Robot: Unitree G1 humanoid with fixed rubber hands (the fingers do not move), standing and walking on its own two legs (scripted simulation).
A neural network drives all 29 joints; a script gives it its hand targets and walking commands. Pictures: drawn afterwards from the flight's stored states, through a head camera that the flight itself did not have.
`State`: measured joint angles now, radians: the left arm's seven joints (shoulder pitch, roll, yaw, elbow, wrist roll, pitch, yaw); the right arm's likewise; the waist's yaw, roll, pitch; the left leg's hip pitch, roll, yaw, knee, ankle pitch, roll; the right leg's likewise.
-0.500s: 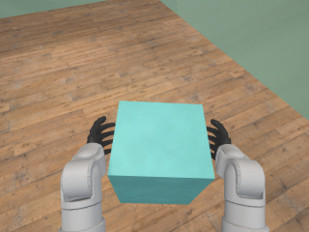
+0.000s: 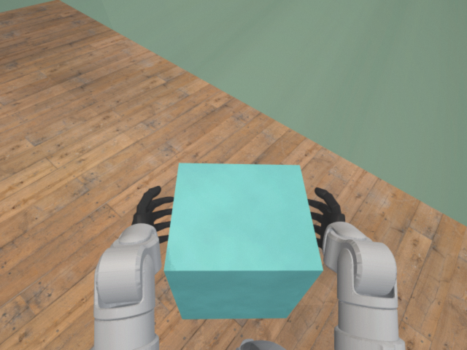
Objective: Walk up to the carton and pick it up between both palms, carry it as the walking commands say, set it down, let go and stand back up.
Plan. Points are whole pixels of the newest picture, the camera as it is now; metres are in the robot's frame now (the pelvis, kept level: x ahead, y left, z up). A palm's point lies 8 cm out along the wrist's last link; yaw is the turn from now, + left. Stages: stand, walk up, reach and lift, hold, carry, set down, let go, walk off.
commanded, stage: carry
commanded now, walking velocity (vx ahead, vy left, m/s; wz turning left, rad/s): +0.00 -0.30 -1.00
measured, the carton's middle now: (237, 247) +0.29 +0.00 +0.00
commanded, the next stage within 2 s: none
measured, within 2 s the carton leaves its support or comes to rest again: neither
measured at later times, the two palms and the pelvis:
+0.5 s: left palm (383, 240) +0.28 -0.24 +0.06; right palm out of the picture +0.13 -0.48 +0.05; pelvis -0.04 -0.21 -0.02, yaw -28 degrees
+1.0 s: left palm out of the picture +0.10 -0.57 +0.06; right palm out of the picture -0.14 -0.72 +0.03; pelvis -0.17 -0.40 -0.02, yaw -56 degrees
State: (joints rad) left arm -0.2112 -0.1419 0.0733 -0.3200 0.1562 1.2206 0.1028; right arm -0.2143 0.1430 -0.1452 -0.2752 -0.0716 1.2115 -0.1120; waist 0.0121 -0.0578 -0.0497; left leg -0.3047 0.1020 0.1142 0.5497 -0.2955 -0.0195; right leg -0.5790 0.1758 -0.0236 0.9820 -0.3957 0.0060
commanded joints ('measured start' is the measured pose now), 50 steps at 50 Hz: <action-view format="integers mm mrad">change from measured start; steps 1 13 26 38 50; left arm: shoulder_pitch -431 -409 -346 -394 -397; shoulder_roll -935 -946 -954 -912 -964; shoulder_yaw -694 -697 -612 -689 -624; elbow -69 12 -64 -7 -14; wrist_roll -436 -497 -400 -448 -464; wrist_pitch -6 24 -32 6 -29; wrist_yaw -248 -276 -235 -243 -273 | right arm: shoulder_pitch -472 -392 -479 -442 -601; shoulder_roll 928 883 942 901 977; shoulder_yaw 711 708 779 739 810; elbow -143 -107 -196 -148 -192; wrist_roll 366 327 434 376 414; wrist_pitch -6 17 1 22 1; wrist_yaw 282 255 268 270 269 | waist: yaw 12 29 -26 -3 11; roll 126 142 -71 226 -220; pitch -210 -307 -370 -158 -349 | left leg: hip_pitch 326 56 29 233 -329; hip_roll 368 252 -18 314 111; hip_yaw -93 219 -56 171 -44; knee -155 411 289 -106 686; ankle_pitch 632 346 -185 696 -290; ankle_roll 52 -130 -25 -39 -127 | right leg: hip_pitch -159 461 269 11 491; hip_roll -246 -171 -242 -222 -309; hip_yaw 134 -103 287 -133 193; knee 260 -584 -670 -182 -465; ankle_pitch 75 340 444 16 787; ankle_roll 29 -49 -92 46 -181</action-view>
